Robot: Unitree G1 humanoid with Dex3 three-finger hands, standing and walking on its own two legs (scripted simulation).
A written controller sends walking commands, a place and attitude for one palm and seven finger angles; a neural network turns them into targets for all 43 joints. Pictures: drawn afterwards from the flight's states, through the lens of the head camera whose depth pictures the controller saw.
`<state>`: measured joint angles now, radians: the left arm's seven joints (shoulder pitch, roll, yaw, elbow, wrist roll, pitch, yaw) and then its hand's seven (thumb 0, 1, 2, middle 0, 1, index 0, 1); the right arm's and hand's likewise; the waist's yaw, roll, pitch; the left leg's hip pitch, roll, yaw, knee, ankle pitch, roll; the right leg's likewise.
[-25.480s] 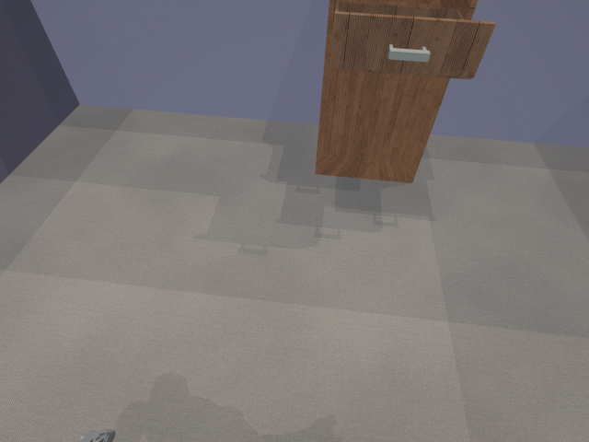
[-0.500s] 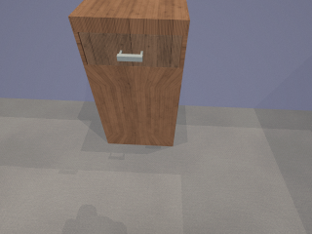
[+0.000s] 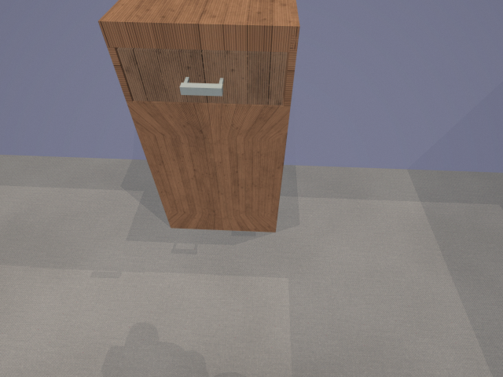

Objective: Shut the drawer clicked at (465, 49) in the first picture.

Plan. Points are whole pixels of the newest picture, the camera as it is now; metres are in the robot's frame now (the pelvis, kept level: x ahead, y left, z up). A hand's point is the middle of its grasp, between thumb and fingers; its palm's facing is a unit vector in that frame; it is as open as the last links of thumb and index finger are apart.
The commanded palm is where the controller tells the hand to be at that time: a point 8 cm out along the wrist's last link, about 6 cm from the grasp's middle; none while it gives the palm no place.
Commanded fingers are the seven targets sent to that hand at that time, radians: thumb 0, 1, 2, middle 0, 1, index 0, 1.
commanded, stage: look to check the result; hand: left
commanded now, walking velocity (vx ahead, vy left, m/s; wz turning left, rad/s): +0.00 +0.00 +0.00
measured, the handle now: (203, 85) +0.84 +0.18 +0.02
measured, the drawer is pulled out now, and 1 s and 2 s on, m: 0.00 0.00 0.00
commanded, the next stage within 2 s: stand and wait in 0.24 s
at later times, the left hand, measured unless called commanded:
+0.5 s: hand out of the picture +0.00 +0.15 -0.18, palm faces +0.06 -0.98 -0.18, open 7.4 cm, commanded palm none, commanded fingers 0.00 0.90 0.90 -0.20 -0.30 -0.20 -0.30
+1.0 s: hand out of the picture +0.01 +0.16 -0.17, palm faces +0.05 -0.98 -0.19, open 7.4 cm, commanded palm none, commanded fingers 0.00 0.90 0.90 -0.20 -0.30 -0.20 -0.30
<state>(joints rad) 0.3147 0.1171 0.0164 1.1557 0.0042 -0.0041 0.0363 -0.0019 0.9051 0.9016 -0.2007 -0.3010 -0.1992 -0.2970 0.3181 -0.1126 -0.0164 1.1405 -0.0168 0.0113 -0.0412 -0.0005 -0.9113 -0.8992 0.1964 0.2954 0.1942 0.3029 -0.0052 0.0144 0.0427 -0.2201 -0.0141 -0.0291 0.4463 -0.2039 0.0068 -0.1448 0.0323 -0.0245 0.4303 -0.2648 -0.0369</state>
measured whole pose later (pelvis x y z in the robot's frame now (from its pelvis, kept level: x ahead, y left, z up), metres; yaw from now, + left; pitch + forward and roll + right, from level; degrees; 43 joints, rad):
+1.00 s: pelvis +0.01 -0.01 +0.00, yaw +0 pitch -2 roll +0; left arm 0.28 0.13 0.02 1.15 0.00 -0.01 0.03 0.00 0.90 0.90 -0.20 -0.30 -0.20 -0.30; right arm 0.28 -0.13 -0.02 1.15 -0.02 0.01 -0.04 0.00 -0.91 -0.90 0.20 0.30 0.19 0.30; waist 0.00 0.01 0.05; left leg -0.18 0.00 -0.03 0.42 -0.21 -0.01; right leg -0.10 0.05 -0.02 0.39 -0.27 -0.05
